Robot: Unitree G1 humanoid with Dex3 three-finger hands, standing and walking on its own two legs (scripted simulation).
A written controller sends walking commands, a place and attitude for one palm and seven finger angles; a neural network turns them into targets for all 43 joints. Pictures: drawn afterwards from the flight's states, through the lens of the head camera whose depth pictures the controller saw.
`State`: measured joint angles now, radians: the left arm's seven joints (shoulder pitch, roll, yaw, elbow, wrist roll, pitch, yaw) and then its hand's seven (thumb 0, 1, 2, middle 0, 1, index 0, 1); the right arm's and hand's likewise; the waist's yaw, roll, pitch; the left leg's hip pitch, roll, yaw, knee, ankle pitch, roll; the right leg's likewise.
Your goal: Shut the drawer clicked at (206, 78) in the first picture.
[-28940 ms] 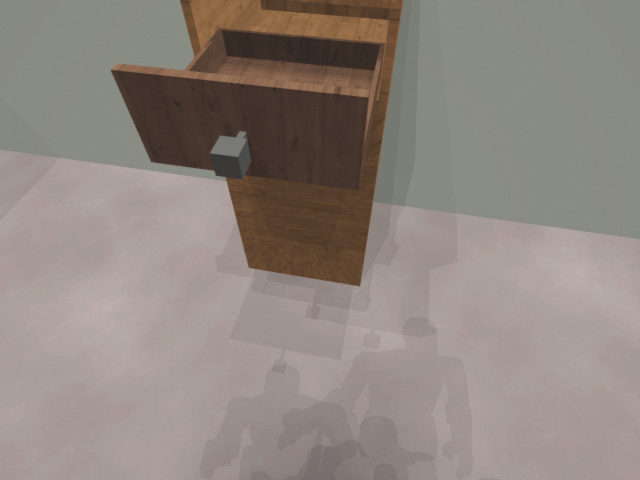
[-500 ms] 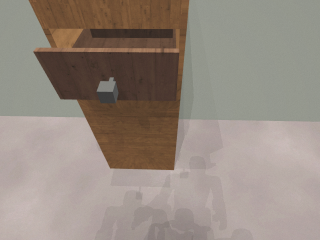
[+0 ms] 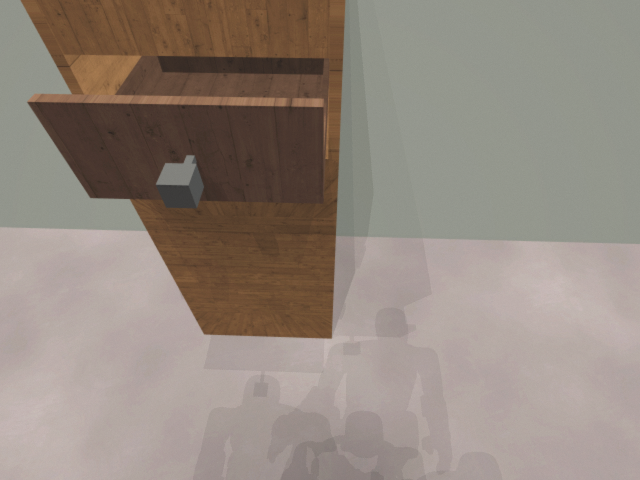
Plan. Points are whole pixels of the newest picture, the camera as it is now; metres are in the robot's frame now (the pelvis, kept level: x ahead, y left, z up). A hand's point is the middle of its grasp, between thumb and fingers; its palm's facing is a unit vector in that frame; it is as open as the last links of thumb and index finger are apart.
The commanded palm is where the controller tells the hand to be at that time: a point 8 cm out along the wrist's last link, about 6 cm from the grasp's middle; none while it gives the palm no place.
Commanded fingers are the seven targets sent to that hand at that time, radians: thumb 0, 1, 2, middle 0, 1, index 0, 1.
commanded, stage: look again from close up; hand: left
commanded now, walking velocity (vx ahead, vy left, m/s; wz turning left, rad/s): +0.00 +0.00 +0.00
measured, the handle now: (185, 176) +0.48 +0.22 +0.10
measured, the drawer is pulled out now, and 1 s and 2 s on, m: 0.12 0.12 0.12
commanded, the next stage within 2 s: shuffle to correct the standing spot in 1.10 s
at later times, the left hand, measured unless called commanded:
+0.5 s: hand out of the picture +0.01 +0.17 -0.17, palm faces +0.04 -0.97 -0.22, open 7.4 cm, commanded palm none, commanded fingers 0.00 0.90 0.90 -0.20 -0.30 -0.20 -0.30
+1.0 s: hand out of the picture -0.01 +0.17 -0.17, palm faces +0.05 -0.98 -0.21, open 7.4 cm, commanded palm none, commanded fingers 0.00 0.90 0.90 -0.20 -0.30 -0.20 -0.30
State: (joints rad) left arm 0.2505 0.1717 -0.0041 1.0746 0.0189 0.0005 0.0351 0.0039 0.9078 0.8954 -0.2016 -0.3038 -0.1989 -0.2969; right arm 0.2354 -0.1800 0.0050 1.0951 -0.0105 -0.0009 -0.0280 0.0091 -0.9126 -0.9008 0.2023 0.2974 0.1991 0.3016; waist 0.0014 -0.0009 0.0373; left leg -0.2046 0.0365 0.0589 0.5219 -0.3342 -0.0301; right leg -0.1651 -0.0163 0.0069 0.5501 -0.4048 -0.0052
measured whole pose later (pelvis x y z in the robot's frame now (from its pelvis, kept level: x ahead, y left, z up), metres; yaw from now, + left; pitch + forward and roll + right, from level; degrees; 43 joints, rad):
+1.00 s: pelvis -0.01 -0.01 +0.01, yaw +1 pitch +0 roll +1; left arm 0.26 0.17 0.00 1.11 0.02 -0.01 0.04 0.00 0.90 0.90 -0.20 -0.30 -0.20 -0.30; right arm 0.25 -0.16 0.01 1.15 -0.01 -0.01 -0.04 0.01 -0.92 -0.90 0.20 0.30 0.20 0.30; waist 0.01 -0.01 0.02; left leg -0.17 0.04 0.03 0.44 -0.27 -0.04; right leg -0.12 0.00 -0.02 0.46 -0.35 -0.02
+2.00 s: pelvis +0.04 -0.09 +0.01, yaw +0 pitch +1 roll -1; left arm 0.29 0.19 0.07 1.02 0.05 0.06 0.00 0.01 0.91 0.90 -0.20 -0.30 -0.20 -0.30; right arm 0.21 -0.12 -0.01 1.04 -0.02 -0.04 -0.07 0.00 -0.94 -0.90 0.21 0.30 0.20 0.30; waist 0.02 -0.09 0.05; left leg -0.24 0.07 0.15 0.52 -0.30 0.02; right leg -0.51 0.00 0.03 1.23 -0.34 0.01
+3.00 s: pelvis +0.05 -0.16 +0.01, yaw +4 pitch +1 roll +0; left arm 0.33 0.22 0.05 1.10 0.03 0.04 0.02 0.01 0.91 0.90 -0.20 -0.30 -0.20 -0.30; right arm 0.21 -0.14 -0.02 1.02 -0.02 0.00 -0.03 -0.01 -0.95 -0.90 0.21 0.30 0.20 0.30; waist 0.04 -0.07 0.00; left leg -0.16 0.02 0.02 0.41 -0.27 0.00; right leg -0.39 -0.06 -0.02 0.80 -0.36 0.03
